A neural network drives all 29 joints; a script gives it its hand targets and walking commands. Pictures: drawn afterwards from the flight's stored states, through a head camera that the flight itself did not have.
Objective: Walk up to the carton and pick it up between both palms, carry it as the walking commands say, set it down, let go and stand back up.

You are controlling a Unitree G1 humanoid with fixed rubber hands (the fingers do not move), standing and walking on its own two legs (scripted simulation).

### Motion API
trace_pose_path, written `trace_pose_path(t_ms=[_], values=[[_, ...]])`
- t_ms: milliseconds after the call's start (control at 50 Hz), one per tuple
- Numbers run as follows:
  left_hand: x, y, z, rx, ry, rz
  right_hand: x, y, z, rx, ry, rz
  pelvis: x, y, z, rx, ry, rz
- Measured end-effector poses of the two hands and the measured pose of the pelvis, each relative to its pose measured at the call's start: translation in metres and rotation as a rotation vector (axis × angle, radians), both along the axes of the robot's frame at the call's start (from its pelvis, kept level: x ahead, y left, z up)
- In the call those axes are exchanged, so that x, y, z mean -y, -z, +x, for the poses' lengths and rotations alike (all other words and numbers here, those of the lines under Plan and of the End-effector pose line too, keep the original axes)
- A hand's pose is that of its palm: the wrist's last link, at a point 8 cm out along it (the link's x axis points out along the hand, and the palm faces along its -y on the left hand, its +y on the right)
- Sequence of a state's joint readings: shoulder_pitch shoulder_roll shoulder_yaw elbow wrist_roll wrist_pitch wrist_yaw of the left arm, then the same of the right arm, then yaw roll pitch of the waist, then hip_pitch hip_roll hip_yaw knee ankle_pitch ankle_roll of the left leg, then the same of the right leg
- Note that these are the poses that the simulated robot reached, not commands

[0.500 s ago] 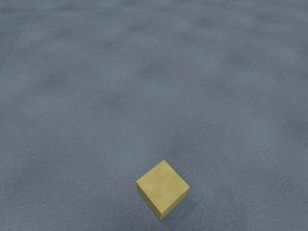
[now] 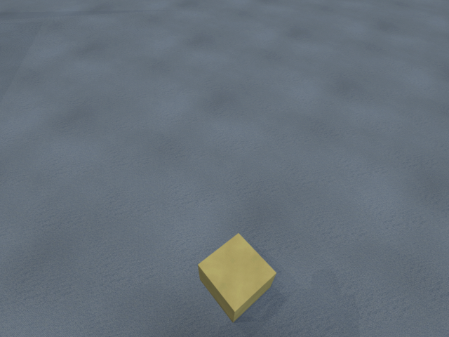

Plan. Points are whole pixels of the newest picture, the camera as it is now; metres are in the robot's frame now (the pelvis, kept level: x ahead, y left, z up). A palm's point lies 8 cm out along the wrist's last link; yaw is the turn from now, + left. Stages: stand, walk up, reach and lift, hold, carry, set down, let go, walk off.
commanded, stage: walk up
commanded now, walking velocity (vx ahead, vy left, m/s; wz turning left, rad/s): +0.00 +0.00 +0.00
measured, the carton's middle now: (235, 276) +0.47 -0.04 -0.68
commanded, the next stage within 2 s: none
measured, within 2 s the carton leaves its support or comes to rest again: neither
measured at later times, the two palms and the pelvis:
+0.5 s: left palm out of the picture +0.02 +0.24 -0.14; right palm out of the picture +0.05 -0.24 -0.13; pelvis +0.00 +0.00 +0.00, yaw +0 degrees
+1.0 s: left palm out of the picture +0.02 +0.24 -0.14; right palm out of the picture +0.05 -0.24 -0.13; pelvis +0.00 +0.00 +0.00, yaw +0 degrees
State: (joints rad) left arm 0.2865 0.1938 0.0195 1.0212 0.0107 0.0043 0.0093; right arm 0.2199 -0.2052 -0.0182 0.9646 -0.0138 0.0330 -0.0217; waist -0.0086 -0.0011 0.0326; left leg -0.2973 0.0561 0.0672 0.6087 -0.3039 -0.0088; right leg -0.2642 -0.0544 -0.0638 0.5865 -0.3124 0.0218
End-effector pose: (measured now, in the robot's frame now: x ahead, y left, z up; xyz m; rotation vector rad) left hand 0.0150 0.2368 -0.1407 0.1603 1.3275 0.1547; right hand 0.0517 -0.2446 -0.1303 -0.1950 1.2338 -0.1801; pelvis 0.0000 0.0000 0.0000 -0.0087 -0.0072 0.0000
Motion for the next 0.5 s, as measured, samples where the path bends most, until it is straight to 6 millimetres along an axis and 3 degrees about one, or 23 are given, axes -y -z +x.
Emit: trace_pose_path(t_ms=[500], values=[[0.0003, 0.0006, 0.0017, 0.0, 0.001, -0.002, 0.0002, -0.0005, 0.0008, -0.001, 0.0, -0.002, -0.0002, 0.0, 0.001, -0.001, 0.0, 0.0]])
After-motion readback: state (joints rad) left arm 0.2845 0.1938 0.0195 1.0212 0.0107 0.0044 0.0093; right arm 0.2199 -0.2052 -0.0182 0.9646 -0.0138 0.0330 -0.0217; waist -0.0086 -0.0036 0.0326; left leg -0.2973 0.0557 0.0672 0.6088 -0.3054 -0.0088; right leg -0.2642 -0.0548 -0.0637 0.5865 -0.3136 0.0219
